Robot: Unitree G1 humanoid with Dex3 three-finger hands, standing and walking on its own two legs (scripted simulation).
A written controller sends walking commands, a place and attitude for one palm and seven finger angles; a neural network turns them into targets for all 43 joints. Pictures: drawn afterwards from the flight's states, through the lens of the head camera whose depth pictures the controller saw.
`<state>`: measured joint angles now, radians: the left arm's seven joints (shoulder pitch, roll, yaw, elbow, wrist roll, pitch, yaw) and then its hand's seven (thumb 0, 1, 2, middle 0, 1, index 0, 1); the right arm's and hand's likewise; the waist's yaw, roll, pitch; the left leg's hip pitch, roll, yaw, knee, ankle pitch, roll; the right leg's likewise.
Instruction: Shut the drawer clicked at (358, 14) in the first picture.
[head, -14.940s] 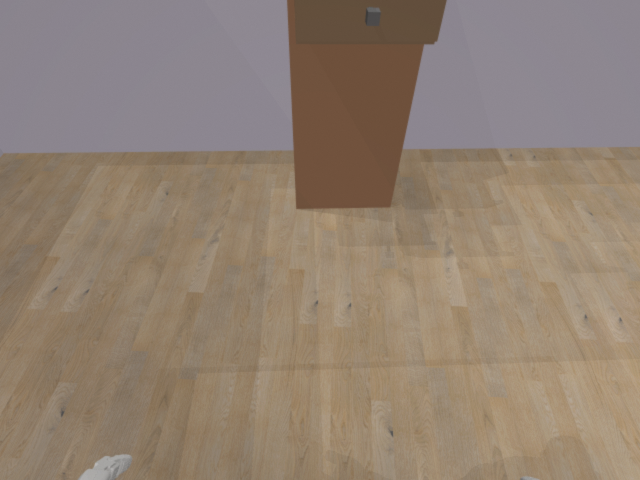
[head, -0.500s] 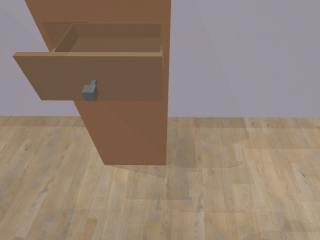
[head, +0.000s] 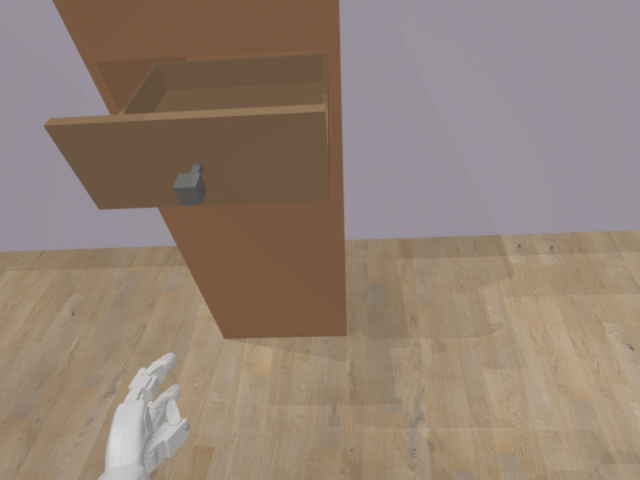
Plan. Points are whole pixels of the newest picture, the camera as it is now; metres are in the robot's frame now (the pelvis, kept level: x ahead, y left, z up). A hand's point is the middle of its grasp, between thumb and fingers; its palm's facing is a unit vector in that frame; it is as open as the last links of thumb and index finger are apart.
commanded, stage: raise the hand and make a fist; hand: left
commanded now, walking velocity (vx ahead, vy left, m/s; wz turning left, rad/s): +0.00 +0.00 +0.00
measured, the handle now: (193, 181) +0.48 +0.20 +0.13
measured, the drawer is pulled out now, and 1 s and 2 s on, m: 0.19 0.19 0.18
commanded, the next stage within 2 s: bring the fist close to the handle in 1.72 s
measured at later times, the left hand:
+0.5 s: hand (203, 339) +0.29 +0.17 +0.03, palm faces -0.11 -0.99 -0.07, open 4.6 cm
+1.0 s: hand (213, 250) +0.42 +0.18 +0.05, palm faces -0.02 -1.00 -0.02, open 3.1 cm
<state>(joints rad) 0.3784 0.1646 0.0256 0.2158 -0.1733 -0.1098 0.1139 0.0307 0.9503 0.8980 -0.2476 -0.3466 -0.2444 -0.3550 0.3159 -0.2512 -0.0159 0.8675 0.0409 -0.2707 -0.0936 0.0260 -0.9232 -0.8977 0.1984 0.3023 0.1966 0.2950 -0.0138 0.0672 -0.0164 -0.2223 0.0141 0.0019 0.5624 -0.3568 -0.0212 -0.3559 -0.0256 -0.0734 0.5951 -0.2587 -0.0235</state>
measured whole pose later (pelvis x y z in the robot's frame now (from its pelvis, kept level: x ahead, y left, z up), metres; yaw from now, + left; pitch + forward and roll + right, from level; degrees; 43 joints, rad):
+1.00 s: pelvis -0.01 +0.02 -0.03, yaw -1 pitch +12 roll -1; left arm -0.55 0.31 0.23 0.73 -0.17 -0.24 -0.17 0.01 0.90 0.90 -1.21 -1.39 -1.21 -1.40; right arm 0.32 -0.30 -0.02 0.63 0.03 -0.05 -0.06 0.01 -0.90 -0.90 0.20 0.30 0.20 0.30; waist -0.07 0.00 -0.04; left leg -0.57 0.02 0.01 0.82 -0.46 0.00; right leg -0.67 -0.03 -0.06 0.77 -0.30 0.00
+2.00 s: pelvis -0.03 +0.03 -0.03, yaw +0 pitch +17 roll -2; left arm -1.05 0.57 0.34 1.35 -0.08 -0.38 -0.25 0.09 0.72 0.93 -1.40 -1.60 -1.41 -1.60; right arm 0.40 -0.28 0.06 0.66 -0.02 -0.02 -0.04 0.01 -0.90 -0.90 0.20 0.30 0.20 0.30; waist -0.19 0.01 -0.03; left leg -0.72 0.01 0.00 0.83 -0.41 0.02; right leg -0.78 -0.03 -0.07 0.72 -0.22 0.01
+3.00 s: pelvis -0.04 +0.04 -0.11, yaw -4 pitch +34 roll -6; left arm -1.50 0.91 0.39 1.42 0.11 -0.22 -0.25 -0.04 0.83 0.90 -1.40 -1.60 -1.47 -1.61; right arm 0.45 -0.27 0.12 0.54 -0.07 0.07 0.02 0.00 -0.90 -0.90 0.20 0.30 0.20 0.30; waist -0.36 0.05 -0.04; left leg -1.31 0.04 -0.04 1.26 -0.55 0.03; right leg -1.34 -0.01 -0.10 1.07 -0.32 0.01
